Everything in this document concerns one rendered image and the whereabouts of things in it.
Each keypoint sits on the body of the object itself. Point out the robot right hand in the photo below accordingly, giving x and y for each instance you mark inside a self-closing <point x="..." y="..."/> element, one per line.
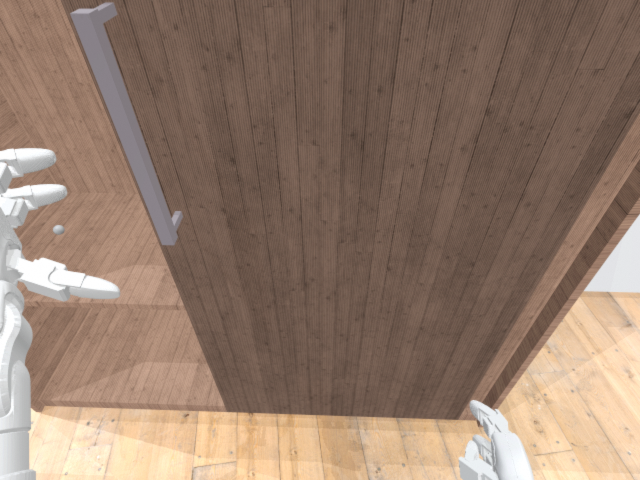
<point x="504" y="457"/>

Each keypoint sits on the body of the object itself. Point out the robot left hand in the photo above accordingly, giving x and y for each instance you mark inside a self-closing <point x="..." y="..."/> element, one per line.
<point x="43" y="276"/>

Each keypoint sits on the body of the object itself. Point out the handle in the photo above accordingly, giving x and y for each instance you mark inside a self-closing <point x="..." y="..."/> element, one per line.
<point x="91" y="31"/>

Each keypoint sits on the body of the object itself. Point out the robot left forearm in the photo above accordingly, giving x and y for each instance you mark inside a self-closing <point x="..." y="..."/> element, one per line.
<point x="15" y="386"/>

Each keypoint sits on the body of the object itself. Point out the wardrobe door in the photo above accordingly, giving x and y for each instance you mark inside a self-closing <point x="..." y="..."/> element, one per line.
<point x="371" y="190"/>
<point x="608" y="187"/>

